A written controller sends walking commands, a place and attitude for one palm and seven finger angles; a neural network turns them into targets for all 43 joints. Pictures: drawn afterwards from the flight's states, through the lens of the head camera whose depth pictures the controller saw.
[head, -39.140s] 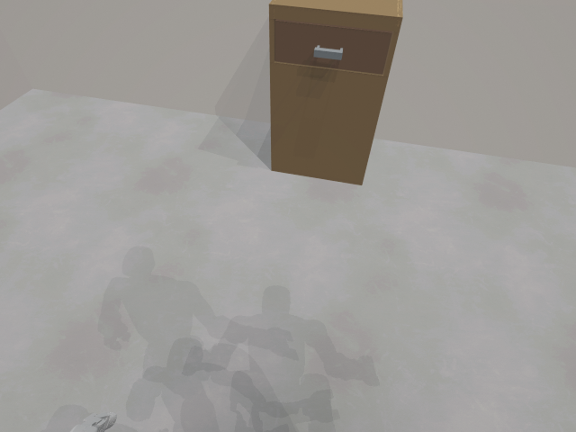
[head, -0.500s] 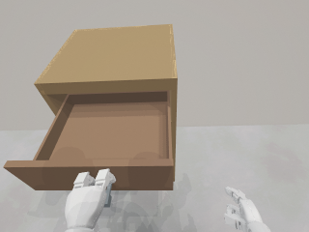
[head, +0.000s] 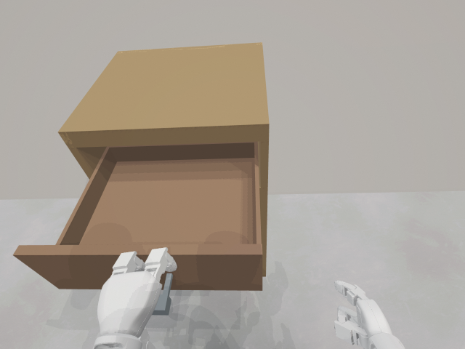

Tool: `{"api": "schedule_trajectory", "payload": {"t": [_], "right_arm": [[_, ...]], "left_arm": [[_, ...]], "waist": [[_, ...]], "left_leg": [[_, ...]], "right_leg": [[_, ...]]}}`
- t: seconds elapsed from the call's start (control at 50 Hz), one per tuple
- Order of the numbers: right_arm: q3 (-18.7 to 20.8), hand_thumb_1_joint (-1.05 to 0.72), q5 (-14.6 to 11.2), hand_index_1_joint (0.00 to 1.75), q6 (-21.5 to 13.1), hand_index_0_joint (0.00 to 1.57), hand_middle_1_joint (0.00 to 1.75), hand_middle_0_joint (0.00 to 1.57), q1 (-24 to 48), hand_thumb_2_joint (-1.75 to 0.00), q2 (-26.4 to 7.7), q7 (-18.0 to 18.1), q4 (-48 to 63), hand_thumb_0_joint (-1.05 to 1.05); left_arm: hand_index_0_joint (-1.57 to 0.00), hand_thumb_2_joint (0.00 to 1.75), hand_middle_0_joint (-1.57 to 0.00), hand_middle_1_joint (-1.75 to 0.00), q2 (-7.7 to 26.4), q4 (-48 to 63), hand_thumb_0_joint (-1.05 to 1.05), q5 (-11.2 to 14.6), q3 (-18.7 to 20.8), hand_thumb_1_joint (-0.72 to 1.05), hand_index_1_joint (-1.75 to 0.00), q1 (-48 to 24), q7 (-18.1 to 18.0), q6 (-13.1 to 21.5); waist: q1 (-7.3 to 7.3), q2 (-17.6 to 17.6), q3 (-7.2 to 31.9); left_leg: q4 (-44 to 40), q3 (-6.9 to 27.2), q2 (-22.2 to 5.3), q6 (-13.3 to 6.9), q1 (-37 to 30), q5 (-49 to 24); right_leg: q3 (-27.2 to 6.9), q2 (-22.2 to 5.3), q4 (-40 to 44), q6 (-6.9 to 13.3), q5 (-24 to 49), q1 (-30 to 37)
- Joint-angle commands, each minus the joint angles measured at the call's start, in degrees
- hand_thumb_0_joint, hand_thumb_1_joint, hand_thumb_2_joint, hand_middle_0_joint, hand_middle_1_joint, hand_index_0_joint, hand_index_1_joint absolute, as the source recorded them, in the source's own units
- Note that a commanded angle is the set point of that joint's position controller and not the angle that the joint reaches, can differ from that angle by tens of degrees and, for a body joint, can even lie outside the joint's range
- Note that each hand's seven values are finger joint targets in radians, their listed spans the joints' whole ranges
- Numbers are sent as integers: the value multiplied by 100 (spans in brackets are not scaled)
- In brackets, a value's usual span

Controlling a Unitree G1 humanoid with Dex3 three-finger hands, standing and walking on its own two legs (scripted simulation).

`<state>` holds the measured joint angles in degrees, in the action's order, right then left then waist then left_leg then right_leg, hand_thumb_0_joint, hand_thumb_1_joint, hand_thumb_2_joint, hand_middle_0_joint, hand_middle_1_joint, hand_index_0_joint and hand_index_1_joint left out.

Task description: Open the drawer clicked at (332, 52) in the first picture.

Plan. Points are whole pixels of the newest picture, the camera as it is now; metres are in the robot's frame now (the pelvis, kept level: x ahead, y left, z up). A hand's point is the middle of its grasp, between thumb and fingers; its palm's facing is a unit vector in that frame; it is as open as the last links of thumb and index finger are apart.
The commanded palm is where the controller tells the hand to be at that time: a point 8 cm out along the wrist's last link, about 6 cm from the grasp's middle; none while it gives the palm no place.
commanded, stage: lift the hand off the handle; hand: left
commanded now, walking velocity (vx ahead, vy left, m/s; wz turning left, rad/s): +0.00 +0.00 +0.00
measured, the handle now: (142, 291) +0.23 +0.21 -0.04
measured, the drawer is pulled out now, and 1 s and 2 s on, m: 0.29 0.29 0.29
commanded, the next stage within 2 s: draw the hand back to the body in 1.16 s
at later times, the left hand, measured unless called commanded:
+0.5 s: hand (140, 293) +0.20 +0.17 +0.05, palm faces +0.06 -0.21 -0.98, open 13.8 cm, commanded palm +0.16 +0.17 +0.12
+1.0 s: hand (133, 282) +0.20 +0.17 +0.09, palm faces +0.10 -0.24 -0.97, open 13.9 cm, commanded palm +0.16 +0.16 +0.16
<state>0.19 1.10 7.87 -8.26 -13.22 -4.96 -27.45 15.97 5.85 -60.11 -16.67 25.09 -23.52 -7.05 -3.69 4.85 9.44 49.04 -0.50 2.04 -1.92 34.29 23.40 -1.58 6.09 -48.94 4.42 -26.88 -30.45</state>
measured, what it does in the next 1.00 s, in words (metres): stands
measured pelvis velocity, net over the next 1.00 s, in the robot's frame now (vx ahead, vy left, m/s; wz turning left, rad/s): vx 0.00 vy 0.01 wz -0.01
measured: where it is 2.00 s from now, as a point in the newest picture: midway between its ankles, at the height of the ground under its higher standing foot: outside the picture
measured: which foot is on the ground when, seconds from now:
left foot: down 0.00-1.00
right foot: down 0.00-1.00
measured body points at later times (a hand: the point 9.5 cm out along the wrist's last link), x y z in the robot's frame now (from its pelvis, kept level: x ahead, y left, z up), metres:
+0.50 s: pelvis +0.00 +0.00 +0.01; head +0.00 -0.05 +0.46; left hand +0.19 +0.18 +0.10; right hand +0.23 -0.20 -0.07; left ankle +0.01 +0.10 -0.70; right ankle -0.03 -0.08 -0.70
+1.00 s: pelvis +0.00 +0.01 +0.02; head -0.01 -0.04 +0.46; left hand +0.19 +0.18 +0.14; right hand +0.23 -0.18 -0.06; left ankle +0.01 +0.10 -0.70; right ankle -0.03 -0.08 -0.70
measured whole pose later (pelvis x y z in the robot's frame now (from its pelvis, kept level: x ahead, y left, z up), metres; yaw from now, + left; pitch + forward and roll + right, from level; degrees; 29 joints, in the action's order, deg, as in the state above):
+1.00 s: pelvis +0.00 +0.01 +0.02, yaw -1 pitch +5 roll +0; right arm -0.5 -0.1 7.7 -7.4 -13.4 -6.2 -26.9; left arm 18.3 23.4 -57.0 -15.4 27.6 -14.3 -8.7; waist -5.7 6.5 8.0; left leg 42.6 -1.2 2.0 -2.6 26.3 21.1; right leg -2.9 5.9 -41.9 3.7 -24.0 -22.4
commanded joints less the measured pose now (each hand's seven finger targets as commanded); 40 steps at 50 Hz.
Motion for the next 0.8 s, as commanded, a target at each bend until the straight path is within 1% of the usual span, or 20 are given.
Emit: {"api": "schedule_trajectory", "payload": {"t": [0.0, 0.04, 0.08, 0.1, 0.18, 0.2, 0.28, 0.3, 0.36, 0.42, 0.56, 0.58, 0.6, 0.64, 0.66, 0.68, 0.7, 0.72, 0.76, 0.78], "right_arm": [[191, -90, -51, 30, -314, 20, 30, 20, 864, -90, -437, 50, 1038, 0], [179, -90, -83, 30, -321, 20, 30, 20, 927, -90, -419, 67, 1039, 0], [178, -90, -86, 30, -340, 20, 30, 20, 911, -90, -411, 58, 1009, 0], [187, -90, -58, 30, -338, 20, 30, 20, 885, -90, -435, 50, 1017, 0], [193, -90, -117, 30, -345, 20, 30, 20, 963, -90, -415, 24, 1026, 0], [188, -90, -88, 30, -336, 20, 30, 20, 939, -90, -448, 11, 1029, 0], [166, -90, -133, 30, -354, 20, 30, 20, 1021, -90, -413, 47, 1014, 0], [154, -90, -99, 30, -351, 20, 30, 20, 982, -90, -440, 36, 1015, 0], [144, -90, -112, 30, -366, 20, 30, 20, 1009, -90, -420, 13, 1030, 0], [126, -90, -156, 30, -374, 20, 30, 20, 1076, -90, -390, 33, 1017, 0], [102, -90, -169, 30, -381, 20, 30, 20, 1075, -90, -399, 9, 1050, 0], [106, -90, -198, 30, -383, 20, 30, 20, 1120, -90, -392, 9, 1032, 0], [117, -90, -159, 30, -369, 20, 30, 20, 1071, -90, -416, 0, 1055, 0], [96, -90, -173, 30, -368, 20, 30, 20, 1169, -90, -412, -12, 1066, 0], [106, -90, -120, 30, -357, 20, 30, 20, 1033, -90, -434, -12, 1070, 0], [104, -90, -153, 30, -359, 20, 30, 20, 1114, -90, -403, -23, 1063, 0], [123, -90, -114, 30, -355, 20, 30, 20, 1014, -90, -439, -24, 1105, 0], [113, -90, -138, 30, -358, 20, 30, 20, 1065, -90, -407, -31, 1092, 0], [113, -90, -97, 30, -357, 20, 30, 20, 975, -90, -438, -41, 1124, 0], [118, -90, -151, 30, -366, 20, 30, 20, 1073, -90, -384, -46, 1124, 0]], "left_arm": [[-30, 30, -30, -120, 560, 1639, 0, -44, 529, -50, -120, -508, -252, 160], [-30, 30, -30, -120, 710, 1648, 0, 45, 763, -50, -120, -356, -268, 188], [-30, 30, -30, -120, 534, 1597, 0, 35, 583, -50, -120, -339, -239, 199], [-30, 30, -30, -120, 614, 1622, 0, -4, 657, -50, -120, -283, -209, 188], [-30, 30, -30, -120, 560, 1787, 0, 86, 593, -50, -120, -210, -140, 151], [-30, 30, -30, -120, 612, 1861, 0, 58, 612, -50, -120, -213, -99, 128], [-30, 30, -30, -120, 638, 1798, 0, 106, 640, -50, -120, -307, 6, 96], [-30, 30, -30, -120, 687, 1855, 0, 54, 646, -50, -120, -296, 44, 82], [-30, 30, -30, -120, 666, 2051, 0, 82, 597, -50, -120, -261, 130, 83], [-30, 30, -30, -120, 758, 2017, 0, 157, 716, -50, -120, -209, 207, 88], [-30, 30, -30, -120, 906, 2244, 0, 250, 925, -50, -120, 258, 373, 69], [-30, 30, -30, -120, 850, 2401, 0, 311, 883, -50, -120, 161, 395, 100], [-30, 30, -30, -120, 879, 2482, 0, 297, 878, -50, -120, 220, 444, 87], [-30, 30, -30, -120, 819, 2695, 0, 352, 793, -50, -120, 14, 492, 100], [-30, 30, -30, -120, 967, 2618, 0, 266, 916, -50, -120, 65, 515, 87], [-30, 30, -30, -120, 747, 2723, 0, 301, 707, -50, -120, -20, 538, 120], [-30, 30, -30, -120, 838, 2764, 0, 261, 778, -50, -120, 103, 561, 112], [-30, 30, -30, -120, 848, 2831, 0, 279, 783, -50, -120, 18, 561, 144], [-30, 30, -30, -120, 917, 2896, 0, 227, 851, -50, -120, 66, 586, 137], [-30, 30, -30, -120, 782, 2946, 0, 287, 740, -50, -120, 126, 590, 160]], "waist": [[1, -449, 867], [0, -539, 788], [73, -593, 563], [-12, -651, 675], [38, -469, 511], [-35, -424, 678], [33, -646, 307], [-50, -595, 533], [-94, -475, 602], [-30, -632, 300], [-181, -536, 458], [-82, -511, 336], [-154, -458, 468], [-63, -372, 273], [-126, -427, 343], [-31, -377, 146], [-136, -338, 354], [-65, -447, 222], [-149, -453, 388], [-106, -482, 269]], "left_leg": [[-413, 141, -105, -112, -1239, -1444], [-464, 165, -94, -101, -1221, -1481], [-489, 163, -90, -109, -1191, -1469], [-456, 146, -107, -99, -1204, -1493], [-555, 147, -112, -105, -1323, -1507], [-552, 146, -113, -92, -1353, -1517], [-661, 150, -121, -112, -1362, -1374], [-654, 119, -129, -104, -1415, -1426], [-686, 117, -125, -110, -1543, -1549], [-755, 109, -133, -102, -1491, -1490], [-805, 82, -121, -85, -1608, -1714], [-853, 91, -126, -91, -1613, -1713], [-830, 78, -127, -92, -1655, -1742], [-878, 114, -131, -108, -1736, -1706], [-834, 108, -155, -101, -1759, -1713], [-896, 140, -167, -111, -1793, -1667], [-862, 116, -188, -115, -1845, -1709], [-883, 145, -189, -105, -1837, -1668], [-847, 134, -199, -109, -1892, -1735], [-875, 139, -195, -112, -1880, -1725]], "right_leg": [[-543, -307, 1050, -41, 1907, -8], [-626, -331, 1089, -31, 2093, 147], [-566, -342, 1092, -58, 2164, 47], [-636, -320, 1124, -64, 2155, 52], [-640, -341, 1193, -37, 2109, 95], [-619, -322, 1203, -46, 2000, 118], [-690, -364, 1390, -68, 1846, 105], [-658, -357, 1383, -82, 1835, 158], [-679, -356, 1397, -60, 1943, 253], [-725, -391, 1512, -81, 1968, 279], [-767, -379, 1578, -87, 2339, 586], [-786, -421, 1599, -83, 2415, 580], [-748, -398, 1611, -95, 2371, 588], [-746, -433, 1677, -64, 2270, 491], [-741, -376, 1681, -73, 2053, 382], [-693, -405, 1684, -51, 1996, 315], [-642, -367, 1674, -54, 1886, 298], [-671, -394, 1677, -43, 1853, 280], [-642, -358, 1665, -42, 1818, 275], [-657, -396, 1652, -34, 1932, 315]]}}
